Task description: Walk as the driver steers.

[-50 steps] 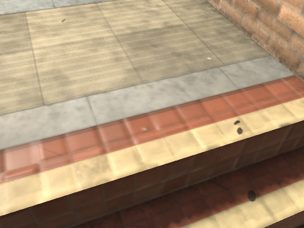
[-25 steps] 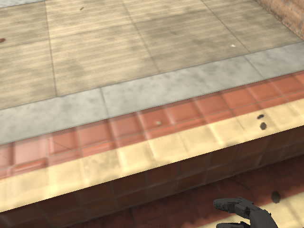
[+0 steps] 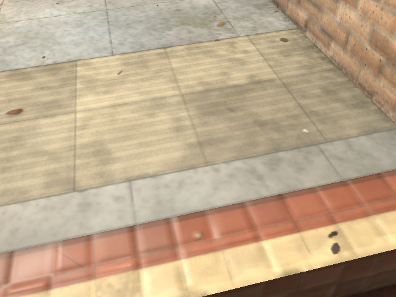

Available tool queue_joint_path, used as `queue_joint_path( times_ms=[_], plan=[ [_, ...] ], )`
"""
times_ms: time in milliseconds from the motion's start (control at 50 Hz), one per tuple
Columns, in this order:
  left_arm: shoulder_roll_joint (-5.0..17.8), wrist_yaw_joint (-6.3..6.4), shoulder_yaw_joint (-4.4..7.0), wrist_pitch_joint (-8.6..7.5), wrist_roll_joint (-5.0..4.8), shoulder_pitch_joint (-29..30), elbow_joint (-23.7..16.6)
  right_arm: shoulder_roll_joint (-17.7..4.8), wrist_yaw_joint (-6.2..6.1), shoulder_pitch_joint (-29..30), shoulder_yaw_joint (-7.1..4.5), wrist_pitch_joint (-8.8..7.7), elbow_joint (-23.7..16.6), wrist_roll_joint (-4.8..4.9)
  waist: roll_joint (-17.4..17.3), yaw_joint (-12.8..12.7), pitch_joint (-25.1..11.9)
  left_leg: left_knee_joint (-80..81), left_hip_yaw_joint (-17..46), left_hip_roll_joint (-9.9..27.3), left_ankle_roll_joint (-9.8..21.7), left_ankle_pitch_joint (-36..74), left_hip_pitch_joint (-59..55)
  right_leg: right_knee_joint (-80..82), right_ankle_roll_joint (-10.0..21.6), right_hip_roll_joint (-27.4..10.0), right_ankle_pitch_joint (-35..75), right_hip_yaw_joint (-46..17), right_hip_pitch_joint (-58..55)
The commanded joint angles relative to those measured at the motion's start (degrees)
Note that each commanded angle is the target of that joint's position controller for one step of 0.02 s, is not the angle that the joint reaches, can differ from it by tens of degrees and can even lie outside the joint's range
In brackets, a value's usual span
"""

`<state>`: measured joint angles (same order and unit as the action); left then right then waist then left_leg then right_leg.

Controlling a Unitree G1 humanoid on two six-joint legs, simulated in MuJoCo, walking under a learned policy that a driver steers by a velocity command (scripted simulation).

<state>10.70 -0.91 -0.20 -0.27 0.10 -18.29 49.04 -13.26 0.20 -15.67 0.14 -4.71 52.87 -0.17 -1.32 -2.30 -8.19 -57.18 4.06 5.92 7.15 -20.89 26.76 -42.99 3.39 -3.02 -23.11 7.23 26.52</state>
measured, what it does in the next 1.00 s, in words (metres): climbs: left foot 0.21 m higher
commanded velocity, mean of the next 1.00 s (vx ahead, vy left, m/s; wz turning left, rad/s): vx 0.50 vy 0.00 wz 0.09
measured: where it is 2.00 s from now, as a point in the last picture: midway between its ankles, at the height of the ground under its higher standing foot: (207, 138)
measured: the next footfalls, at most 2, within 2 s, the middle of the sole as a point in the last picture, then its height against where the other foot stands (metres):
left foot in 0.46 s outside the picture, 0.21 m higher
right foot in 1.06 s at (309, 227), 0.20 m higher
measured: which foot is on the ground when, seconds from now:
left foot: up 0.00-0.44, down 0.46-1.00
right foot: down 0.00-0.50, up 0.52-1.00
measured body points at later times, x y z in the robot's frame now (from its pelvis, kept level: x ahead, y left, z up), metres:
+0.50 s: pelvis +0.16 +0.00 +0.08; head +0.16 -0.04 +0.53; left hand +0.04 +0.17 -0.06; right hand +0.43 -0.13 +0.03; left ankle +0.22 +0.07 -0.51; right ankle +0.06 -0.09 -0.67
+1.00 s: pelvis +0.35 -0.06 +0.24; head +0.38 -0.02 +0.69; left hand +0.60 +0.03 +0.16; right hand +0.22 -0.21 +0.11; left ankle +0.22 +0.07 -0.50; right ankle +0.52 -0.19 -0.24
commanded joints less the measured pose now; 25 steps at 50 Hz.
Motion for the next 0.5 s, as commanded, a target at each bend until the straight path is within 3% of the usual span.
queue_joint_path(
  times_ms=[20,40,60,80,100,120,140,160,200,240,260,280,300,320,340,360,380,400,420,440,460,480,500],
  plan=[
    [6.7,-0.51,0.97,-0.11,4.51,-22.0,5.8,12.9,3.48,-8.3,2.91,-4.82,-2.1,2.07,22.4,0.9,-9.4,-61.6,14.6,-13.3,-2.1,7.4,37.4,34.1,4.6,-22.7,3.4,-62.0,-35.3],
    [4.3,-0.23,0.63,-0.3,3.88,-17.9,7.3,9.9,3.55,0.7,2.93,-5.58,-5.7,3.3,11.6,1.6,0.5,-73.7,12.5,-11.2,-2.5,12.4,49.6,34.9,4.9,-22.7,-16.6,-57.5,-32.5],
    [1.8,0.32,0.13,-0.56,3.53,-12.5,7.5,10.2,3.19,14.5,4.2,-5.03,-10.9,2.58,5.5,-0.1,9.5,-76.7,10.8,-9.4,-2.4,17.2,58.3,29.4,3.3,-18.8,-13.0,-44.6,-26.7],
    [-0.2,0.36,-0.72,-1.49,3.46,-12.3,8.5,12.5,2.59,19.4,5.92,-4.0,-12.8,1.39,3.8,-0.5,11.4,-83.5,10.6,-8.3,-2.2,17.7,60.7,27.1,2.9,-16.6,-6.8,-38.5,-23.0],
    [-3.0,0.48,-1.47,-2.28,3.2,-12.6,9.6,10.7,2.86,16.8,5.64,-3.52,-13.3,0.75,2.1,1.3,10.6,-85.8,9.8,-7.7,-1.5,18.7,62.7,24.6,3.1,-14.5,-4.7,-33.9,-22.9],
    [-5.8,0.58,-2.4,-2.98,3.03,-13.1,10.9,9.2,3.47,14.4,5.36,-2.92,-12.9,0.93,2.4,2.3,9.8,-88.8,9.3,-7.5,-0.2,19.8,62.8,24.2,2.6,-13.3,-2.3,-29.8,-21.1],
    [-6.3,0.69,-2.87,-3.2,3.19,-13.1,11.4,9.6,3.71,12.7,5.7,-2.3,-12.6,1.69,2.6,3.2,9.7,-91.4,9.2,-7.5,0.5,20.0,63.5,24.5,1.9,-13.3,0.3,-26.7,-18.5],
    [-6.1,0.74,-3.45,-3.09,4.03,-14.2,12.3,11.1,3.75,13.6,6.4,-1.84,-12.9,2.27,4.4,3.1,9.6,-99.8,8.6,-8.4,1.0,19.3,66.8,25.6,1.9,-14.3,4.0,-25.4,-17.2],
    [-5.3,-0.04,-4.04,-2.74,3.9,-10.0,11.5,11.2,3.55,16.4,7.17,-0.93,-14.9,2.84,3.3,4.9,12.8,-89.3,6.1,-7.7,0.5,22.1,64.7,28.2,-1.0,-11.1,6.5,-15.6,-6.9],
    [-4.6,-0.04,-4.45,-2.73,2.51,-11.3,12.0,10.0,2.05,26.1,7.58,-0.14,-17.9,2.08,5.1,1.7,13.4,-75.2,-2.6,-8.5,-1.8,25.8,54.9,34.0,-1.1,-7.3,9.5,-8.6,4.7],
    [-3.5,0.92,-4.35,-2.74,1.93,-15.1,13.1,11.0,1.57,31.5,8.39,0.03,-19.9,2.04,8.2,-0.4,12.9,-69.9,-6.8,-8.4,-2.3,26.6,53.4,38.2,0.1,-7.2,11.4,-9.1,4.7],
    [-2.3,2.17,-3.78,-2.49,1.48,-19.8,14.8,12.1,1.22,35.6,9.35,0.11,-21.0,2.05,10.0,-2.3,11.9,-65.3,-12.9,-5.8,-2.9,22.7,53.1,44.3,2.5,-8.8,12.1,-11.2,0.8],
    [-2.1,3.03,-3.63,-1.02,1.74,-24.9,17.3,14.1,1.26,33.5,9.62,0.58,-19.3,1.99,10.5,-2.6,9.1,-68.5,-14.9,-3.3,-2.8,23.1,56.4,42.4,3.9,-10.2,16.6,-12.5,-11.2],
    [-1.8,3.91,-3.17,0.07,1.61,-27.5,18.3,14.6,1.97,31.5,9.69,0.72,-18.2,2.12,9.1,-2.4,8.0,-67.9,-13.5,-1.8,-2.7,20.5,62.3,40.2,3.9,-11.2,19.1,-12.2,-22.5],
    [-2.5,4.38,-3.45,0.33,1.1,-25.6,18.0,14.2,3.09,32.2,9.41,0.22,-18.3,2.17,7.8,-0.8,8.3,-62.2,-12.6,-1.1,-1.8,17.1,61.0,39.3,3.3,-11.0,26.6,-9.7,-26.6],
    [-1.9,4.63,-3.12,0.56,0.63,-25.3,17.4,13.7,3.95,33.6,9.42,-0.29,-18.7,2.0,6.9,-0.8,6.7,-54.4,-14.0,-1.4,-0.6,13.7,54.6,39.9,3.4,-11.5,36.9,-6.9,-27.4],
    [-1.9,4.1,-3.22,0.2,0.08,-20.8,16.4,12.6,4.66,33.6,8.81,-0.5,-18.3,2.15,6.6,1.2,4.3,-41.3,-19.2,-3.2,1.0,11.2,36.6,41.3,3.3,-10.2,54.3,-1.3,-20.8],
    [-1.5,3.93,-3.16,0.14,-0.44,-19.5,16.9,13.2,4.69,32.8,8.37,-0.64,-17.6,1.37,10.0,3.3,0.5,-38.9,-20.0,-5.9,2.4,6.6,22.8,38.7,5.2,-11.1,83.0,-0.1,-17.6],
    [1.8,4.18,-2.61,-0.04,-0.17,-19.8,17.0,10.4,4.26,28.0,6.94,0.09,-16.0,0.71,14.9,6.0,-2.3,-35.1,-20.2,-9.2,2.6,-3.2,17.6,34.7,7.2,-11.8,101.3,-0.5,-24.0],
    [4.7,4.57,-2.13,-0.8,-0.03,-20.1,17.8,6.3,3.79,22.6,5.3,0.67,-15.1,1.04,19.2,9.0,-4.2,-26.8,-17.9,-11.6,2.8,-12.3,13.7,27.9,9.2,-13.2,118.5,-1.3,-30.8],
    [8.0,4.44,-1.26,-1.04,-0.49,-18.4,17.2,3.8,3.61,18.3,4.04,1.17,-14.1,1.65,22.3,12.1,-4.6,-14.7,-15.6,-12.6,2.4,-16.8,10.5,20.6,11.2,-14.7,126.2,-2.5,-36.7],
    [7.9,4.45,-0.83,-1.51,0.51,-14.4,15.4,1.8,3.52,12.2,2.89,1.83,-11.3,1.01,20.5,13.7,-6.7,-7.6,-8.6,-10.8,3.2,-16.1,3.6,12.0,12.5,-14.7,125.2,-3.0,-35.9],
    [5.4,3.41,-1.06,-2.61,1.62,-12.1,13.0,-3.3,3.96,-1.5,0.82,2.75,-7.4,-1.5,4.6,16.2,-12.3,1.8,14.0,-0.1,8.9,-11.2,-14.9,-3.2,13.0,-11.9,109.5,-5.9,-18.7]
  ],
)
Keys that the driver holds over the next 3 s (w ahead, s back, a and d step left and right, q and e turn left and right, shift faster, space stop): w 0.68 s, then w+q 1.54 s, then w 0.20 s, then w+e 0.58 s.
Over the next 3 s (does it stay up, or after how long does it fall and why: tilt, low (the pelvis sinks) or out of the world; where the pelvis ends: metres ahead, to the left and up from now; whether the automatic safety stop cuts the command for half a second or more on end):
stays up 1.28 0.44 0.44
